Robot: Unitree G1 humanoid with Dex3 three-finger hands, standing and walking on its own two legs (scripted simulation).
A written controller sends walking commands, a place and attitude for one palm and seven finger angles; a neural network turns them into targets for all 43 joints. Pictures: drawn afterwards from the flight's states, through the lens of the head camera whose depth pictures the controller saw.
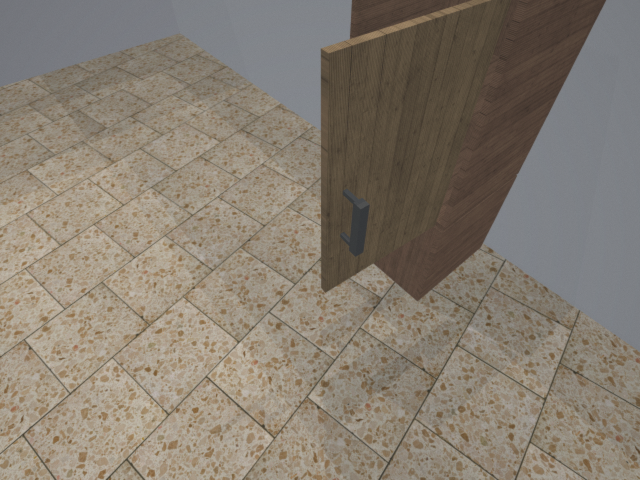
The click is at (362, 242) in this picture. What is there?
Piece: cupboard door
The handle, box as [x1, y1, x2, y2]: [340, 189, 369, 256]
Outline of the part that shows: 343,190 343,194 353,204 351,232 349,237 344,232 341,233 340,236 349,245 349,250 355,256 363,250 369,204 362,198 358,199 347,189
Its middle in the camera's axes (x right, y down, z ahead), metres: +0.06 -0.03 +0.77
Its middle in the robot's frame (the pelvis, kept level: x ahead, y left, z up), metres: +0.59 -0.03 -0.10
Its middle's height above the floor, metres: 0.68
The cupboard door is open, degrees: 85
